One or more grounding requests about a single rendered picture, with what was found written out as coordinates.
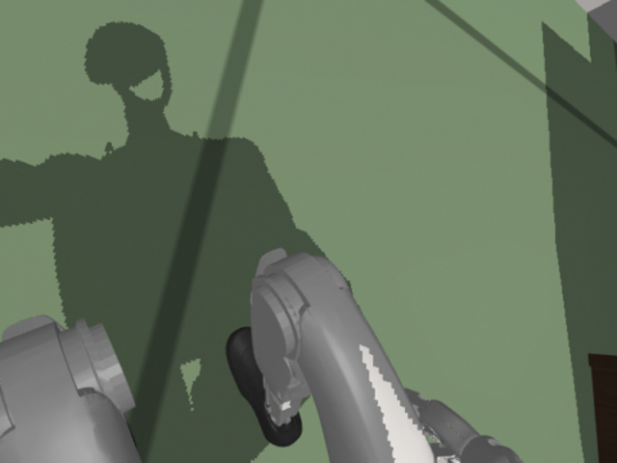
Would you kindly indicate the right robot hand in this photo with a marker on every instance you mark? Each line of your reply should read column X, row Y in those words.
column 443, row 425

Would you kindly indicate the right robot foot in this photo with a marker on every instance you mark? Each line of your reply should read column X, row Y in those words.
column 249, row 380

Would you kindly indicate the bookshelf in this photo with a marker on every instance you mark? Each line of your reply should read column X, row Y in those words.
column 604, row 379

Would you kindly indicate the right robot arm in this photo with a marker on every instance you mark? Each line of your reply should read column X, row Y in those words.
column 486, row 449

